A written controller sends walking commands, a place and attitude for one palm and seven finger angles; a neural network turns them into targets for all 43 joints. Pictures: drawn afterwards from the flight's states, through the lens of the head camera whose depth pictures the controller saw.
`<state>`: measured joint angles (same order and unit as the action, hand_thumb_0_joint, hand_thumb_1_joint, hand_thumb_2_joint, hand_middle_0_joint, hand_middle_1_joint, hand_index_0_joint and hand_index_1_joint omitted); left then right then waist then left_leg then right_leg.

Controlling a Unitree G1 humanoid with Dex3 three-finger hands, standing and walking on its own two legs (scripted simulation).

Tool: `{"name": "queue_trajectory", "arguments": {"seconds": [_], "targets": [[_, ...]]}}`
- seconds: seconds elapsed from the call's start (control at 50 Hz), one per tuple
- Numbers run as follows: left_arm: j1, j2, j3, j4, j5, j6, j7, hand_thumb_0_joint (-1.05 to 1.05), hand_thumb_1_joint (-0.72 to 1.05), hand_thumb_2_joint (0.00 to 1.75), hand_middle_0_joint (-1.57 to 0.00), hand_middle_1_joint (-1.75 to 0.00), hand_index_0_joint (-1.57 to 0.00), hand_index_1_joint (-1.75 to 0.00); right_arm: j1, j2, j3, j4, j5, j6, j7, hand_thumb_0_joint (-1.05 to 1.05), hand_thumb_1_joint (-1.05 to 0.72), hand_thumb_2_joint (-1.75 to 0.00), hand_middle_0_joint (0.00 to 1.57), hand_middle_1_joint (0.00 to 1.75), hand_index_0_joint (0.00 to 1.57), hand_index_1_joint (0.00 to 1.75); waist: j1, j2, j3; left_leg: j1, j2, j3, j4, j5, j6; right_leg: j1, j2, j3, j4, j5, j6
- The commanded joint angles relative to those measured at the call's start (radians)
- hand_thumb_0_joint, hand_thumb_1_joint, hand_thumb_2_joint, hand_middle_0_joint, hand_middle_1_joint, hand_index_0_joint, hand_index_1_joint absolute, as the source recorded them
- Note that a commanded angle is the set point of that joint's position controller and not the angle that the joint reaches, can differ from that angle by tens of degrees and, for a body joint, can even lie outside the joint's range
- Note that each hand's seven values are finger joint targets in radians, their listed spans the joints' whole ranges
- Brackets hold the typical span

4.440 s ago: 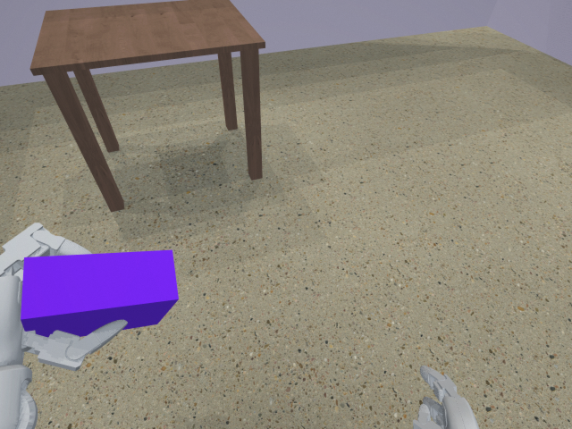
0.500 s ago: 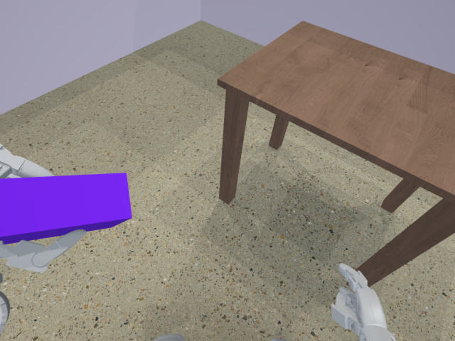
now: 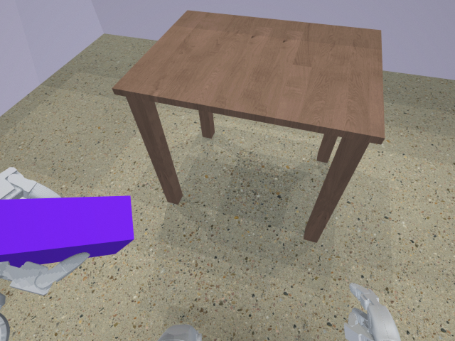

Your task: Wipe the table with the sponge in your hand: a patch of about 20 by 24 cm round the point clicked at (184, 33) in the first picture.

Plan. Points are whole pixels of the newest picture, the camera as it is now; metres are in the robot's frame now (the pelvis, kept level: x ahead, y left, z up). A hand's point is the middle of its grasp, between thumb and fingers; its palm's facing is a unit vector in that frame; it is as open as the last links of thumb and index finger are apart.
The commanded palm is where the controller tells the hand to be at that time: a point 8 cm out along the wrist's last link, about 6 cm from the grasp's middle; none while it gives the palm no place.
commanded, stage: turn to face it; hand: left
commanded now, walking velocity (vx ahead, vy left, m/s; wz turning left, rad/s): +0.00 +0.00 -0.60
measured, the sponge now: (88, 230) +0.23 +0.19 +0.15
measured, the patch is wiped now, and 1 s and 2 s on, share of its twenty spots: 0.00 0.00 0.00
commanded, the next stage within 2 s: take the last steps up to it in 1.12 s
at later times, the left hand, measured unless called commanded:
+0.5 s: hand (110, 248) +0.20 +0.15 +0.17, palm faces +0.19 -0.86 -0.48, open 9.9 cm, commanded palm +0.16 +0.19 +0.18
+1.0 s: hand (174, 280) +0.17 +0.06 +0.17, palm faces -0.07 -0.90 -0.43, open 9.9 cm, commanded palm +0.14 +0.12 +0.18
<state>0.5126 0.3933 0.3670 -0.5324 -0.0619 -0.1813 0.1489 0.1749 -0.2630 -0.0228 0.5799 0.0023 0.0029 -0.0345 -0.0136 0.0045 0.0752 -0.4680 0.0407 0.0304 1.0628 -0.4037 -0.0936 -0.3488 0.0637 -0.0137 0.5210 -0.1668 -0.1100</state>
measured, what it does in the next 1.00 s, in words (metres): walks backwards, turning right: left foot, then right foot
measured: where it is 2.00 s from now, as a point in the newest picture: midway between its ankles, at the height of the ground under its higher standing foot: outside the picture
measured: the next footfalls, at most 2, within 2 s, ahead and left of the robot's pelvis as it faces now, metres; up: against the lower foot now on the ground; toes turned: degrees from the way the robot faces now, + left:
left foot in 0.24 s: -0.01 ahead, +0.15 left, +0.00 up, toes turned -4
right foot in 0.50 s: -0.03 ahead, -0.15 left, +0.00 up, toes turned -23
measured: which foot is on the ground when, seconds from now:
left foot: up 0.00-0.22, down 0.24-0.50, up 0.52-0.90, down 0.92-1.00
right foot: down 0.00-0.26, up 0.28-0.48, down 0.50-0.94, up 0.96-1.00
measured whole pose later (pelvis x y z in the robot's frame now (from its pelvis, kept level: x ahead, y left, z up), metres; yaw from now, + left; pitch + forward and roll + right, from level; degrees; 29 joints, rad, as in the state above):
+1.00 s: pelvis -0.14 -0.04 +0.00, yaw -31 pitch +0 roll +2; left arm 0.48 0.39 0.38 -0.53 -0.02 -0.18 0.14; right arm 0.20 -0.24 -0.02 0.53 0.00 0.01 -0.03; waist 0.02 -0.05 0.04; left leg -0.22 0.04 0.09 0.52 -0.29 -0.02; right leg -0.51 0.10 0.04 0.80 -0.32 0.00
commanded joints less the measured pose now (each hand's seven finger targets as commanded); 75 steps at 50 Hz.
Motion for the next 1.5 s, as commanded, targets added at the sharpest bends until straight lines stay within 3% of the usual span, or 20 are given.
{"name": "queue_trajectory", "arguments": {"seconds": [0.0, 0.18, 0.24, 0.28, 0.34, 0.44, 0.46, 0.5, 0.52, 0.56, 0.82, 0.86, 0.92, 0.94, 1.02, 1.14, 1.2, 1.26, 1.36, 1.48], "targets": [[0.004, 0.182, 0.175, -0.154, -0.014, -0.065, 0.030, 0.00, 0.10, 1.30, -1.20, -1.60, -1.20, -1.60, -0.090, -0.057, -0.022, -0.175, 0.009, -0.034, 0.002, 0.00, -0.90, -0.90, 0.20, 0.30, 0.20, 0.30, 0.053, -0.088, -0.220, 0.003, 0.005, -0.020, -0.162, -0.036, 0.013, 0.170, -0.283, 0.399, -0.251, 0.017, -0.038], [-0.120, 0.168, 0.104, -0.219, 0.010, -0.070, 0.009, 0.00, 0.10, 1.30, -1.20, -1.60, -1.20, -1.60, -0.033, -0.079, -0.023, -0.201, 0.008, 0.004, 0.015, 0.00, -0.90, -0.90, 0.20, 0.30, 0.20, 0.30, 0.034, -0.043, -0.247, 0.362, 0.007, 0.017, -0.684, -0.015, 0.085, 0.010, -0.166, 0.408, -0.242, -0.200, 0.052], [-0.192, 0.231, 0.162, -0.296, 0.030, -0.095, -0.001, 0.00, 0.10, 1.30, -1.20, -1.60, -1.20, -1.60, -0.067, -0.070, -0.027, -0.215, -0.004, -0.026, 0.002, 0.00, -0.90, -0.90, 0.20, 0.30, 0.20, 0.30, 0.055, 0.330, -0.172, 0.333, 0.427, -0.299, -0.865, -0.012, 0.267, -0.246, 0.000, 0.108, 0.421, -0.283, 0.143], [-0.110, 0.155, 0.126, -0.189, 0.038, -0.078, -0.013, 0.00, 0.10, 1.30, -1.20, -1.60, -1.20, -1.60, -0.058, -0.061, -0.038, -0.208, 0.004, -0.036, 0.008, 0.00, -0.90, -0.90, 0.20, 0.30, 0.20, 0.30, 0.048, 0.225, -0.075, 0.127, 0.400, -0.134, -0.844, 0.042, 0.265, -0.190, -0.053, 0.067, 0.676, -0.261, 0.159], [-0.185, 0.109, 0.061, -0.185, 0.035, -0.067, -0.007, 0.00, 0.10, 1.30, -1.20, -1.60, -1.20, -1.60, -0.038, -0.068, -0.027, -0.185, 0.020, -0.059, 0.015, 0.00, -0.90, -0.90, 0.20, 0.30, 0.20, 0.30, 0.040, 0.213, -0.012, 0.191, 0.333, 0.059, -0.753, 0.283, 0.181, -0.164, -0.090, -0.037, 0.418, -0.262, 0.175], [-0.248, 0.126, 0.052, -0.136, 0.046, -0.050, -0.004, 0.00, 0.10, 1.30, -1.20, -1.60, -1.20, -1.60, -0.005, -0.092, -0.031, -0.169, 0.014, -0.105, 0.018, 0.00, -0.90, -0.90, 0.20, 0.30, 0.20, 0.30, 0.027, 0.206, -0.087, 0.230, 0.284, 0.116, -0.508, 0.428, 0.099, 0.128, -0.032, -0.136, 0.003, -0.095, 0.168], [-0.257, 0.142, 0.067, -0.149, 0.045, -0.054, -0.003, 0.00, 0.10, 1.30, -1.20, -1.60, -1.20, -1.60, -0.014, -0.079, -0.026, -0.172, 0.018, -0.107, 0.024, 0.00, -0.90, -0.90, 0.20, 0.30, 0.20, 0.30, 0.031, 0.133, -0.117, 0.181, 0.257, 0.125, -0.380, 0.357, 0.078, 0.217, -0.085, -0.074, -0.065, 0.005, 0.140], [-0.197, 0.226, 0.165, -0.147, 0.029, -0.061, 0.018, 0.00, 0.10, 1.30, -1.20, -1.60, -1.20, -1.60, -0.058, -0.035, -0.017, -0.207, 0.023, -0.101, 0.022, 0.00, -0.90, -0.90, 0.20, 0.30, 0.20, 0.30, 0.065, -0.311, -0.199, -0.077, 0.039, 0.079, 0.032, -0.227, 0.008, 0.284, -0.388, 0.464, -0.156, 0.454, -0.037], [-0.143, 0.232, 0.177, -0.189, 0.009, -0.057, 0.020, 0.00, 0.10, 1.30, -1.20, -1.60, -1.20, -1.60, -0.084, -0.041, -0.027, -0.198, 0.019, -0.085, 0.020, 0.00, -0.90, -0.90, 0.20, 0.30, 0.20, 0.30, 0.067, -0.279, -0.227, -0.053, 0.054, -0.052, 0.134, -0.195, 0.013, 0.228, -0.404, 0.511, -0.195, 0.305, -0.032], [-0.016, 0.218, 0.202, -0.255, -0.005, -0.070, 0.022, 0.00, 0.10, 1.30, -1.20, -1.60, -1.20, -1.60, -0.090, -0.006, 0.010, -0.178, 0.004, -0.041, 0.030, 0.00, -0.90, -0.90, 0.20, 0.30, 0.20, 0.30, 0.047, -0.069, -0.271, -0.104, 0.063, -0.076, 0.178, -0.080, 0.003, 0.296, -0.353, 0.403, -0.127, 0.211, -0.065], [-0.007, 0.157, 0.146, -0.183, 0.006, -0.056, 0.020, 0.00, 0.10, 1.30, -1.20, -1.60, -1.20, -1.60, -0.066, -0.062, -0.021, -0.182, 0.014, -0.006, 0.012, 0.00, -0.90, -0.90, 0.20, 0.30, 0.20, 0.30, 0.041, -0.131, -0.230, 0.211, -0.023, 0.013, -0.447, -0.061, 0.054, 0.064, -0.251, 0.415, -0.271, -0.132, -0.024], [-0.067, 0.160, 0.119, -0.236, 0.013, -0.065, 0.014, 0.00, 0.10, 1.30, -1.20, -1.60, -1.20, -1.60, -0.048, -0.068, -0.025, -0.184, 0.013, -0.014, 0.006, 0.00, -0.90, -0.90, 0.20, 0.30, 0.20, 0.30, 0.025, -0.067, -0.242, 0.364, 0.004, 0.020, -0.641, 0.013, 0.080, 0.006, -0.203, 0.374, -0.229, -0.159, 0.028], [-0.112, 0.179, 0.136, -0.264, 0.034, -0.086, 0.008, 0.00, 0.10, 1.30, -1.20, -1.60, -1.20, -1.60, -0.072, -0.083, -0.031, -0.199, 0.008, -0.044, -0.009, 0.00, -0.90, -0.90, 0.20, 0.30, 0.20, 0.30, 0.042, 0.321, -0.159, 0.338, 0.385, -0.293, -0.841, 0.065, 0.258, -0.205, -0.012, 0.098, 0.312, -0.282, 0.134], [-0.142, 0.213, 0.153, -0.283, 0.048, -0.089, 0.008, 0.00, 0.10, 1.30, -1.20, -1.60, -1.20, -1.60, -0.068, -0.053, -0.031, -0.195, 0.004, -0.058, -0.010, 0.00, -0.90, -0.90, 0.20, 0.30, 0.20, 0.30, 0.042, 0.296, -0.152, 0.207, 0.427, -0.295, -0.864, 0.031, 0.286, -0.156, -0.024, 0.072, 0.561, -0.294, 0.145], [-0.122, 0.099, 0.049, -0.205, 0.040, -0.071, 0.003, 0.00, 0.10, 1.30, -1.20, -1.60, -1.20, -1.60, -0.030, -0.070, -0.036, -0.154, 0.019, -0.099, 0.005, 0.00, -0.90, -0.90, 0.20, 0.30, 0.20, 0.30, 0.031, 0.233, -0.050, 0.217, 0.303, -0.006, -0.729, 0.374, 0.206, -0.170, -0.080, -0.028, 0.447, -0.276, 0.161], [-0.186, 0.131, 0.072, -0.149, 0.049, -0.069, 0.006, 0.00, 0.10, 1.30, -1.20, -1.60, -1.20, -1.60, -0.018, -0.076, -0.030, -0.141, 0.016, -0.145, 0.012, 0.00, -0.90, -0.90, 0.20, 0.30, 0.20, 0.30, 0.020, 0.214, -0.131, 0.236, 0.243, 0.074, -0.495, 0.456, 0.108, 0.171, -0.045, -0.131, -0.075, -0.034, 0.154], [-0.131, 0.199, 0.155, -0.129, 0.034, -0.075, 0.016, 0.00, 0.10, 1.30, -1.20, -1.60, -1.20, -1.60, -0.051, -0.026, -0.024, -0.160, 0.024, -0.133, 0.013, 0.00, -0.90, -0.90, 0.20, 0.30, 0.20, 0.30, 0.039, -0.288, -0.222, -0.033, 0.029, 0.060, -0.041, -0.182, 0.032, 0.288, -0.399, 0.358, -0.141, 0.588, -0.043], [0.005, 0.207, 0.193, -0.235, 0.018, -0.082, 0.028, 0.00, 0.10, 1.30, -1.20, -1.60, -1.20, -1.60, -0.096, -0.004, 0.004, -0.138, 0.011, -0.086, 0.011, 0.00, -0.90, -0.90, 0.20, 0.30, 0.20, 0.30, 0.023, -0.092, -0.275, -0.071, 0.045, -0.043, 0.054, -0.083, 0.049, 0.310, -0.394, 0.304, -0.141, 0.324, -0.078], [0.073, 0.192, 0.208, -0.205, 0.024, -0.090, 0.045, 0.00, 0.10, 1.30, -1.20, -1.60, -1.20, -1.60, -0.100, -0.027, -0.006, -0.129, 0.004, -0.071, -0.016, 0.00, -0.90, -0.90, 0.20, 0.30, 0.20, 0.30, 0.023, -0.172, -0.226, 0.039, 0.029, 0.036, -0.268, -0.024, 0.074, 0.208, -0.349, 0.212, -0.223, -0.029, -0.057], [0.000, 0.146, 0.136, -0.174, 0.036, -0.100, 0.044, 0.00, 0.10, 1.30, -1.20, -1.60, -1.20, -1.60, -0.023, -0.049, -0.033, -0.115, -0.004, -0.099, -0.034, 0.00, -0.90, -0.90, 0.20, 0.30, 0.20, 0.30, -0.001, -0.037, -0.193, 0.296, 0.001, 0.075, -0.654, 0.049, 0.117, 0.104, -0.293, 0.179, -0.144, -0.281, 0.012]]}}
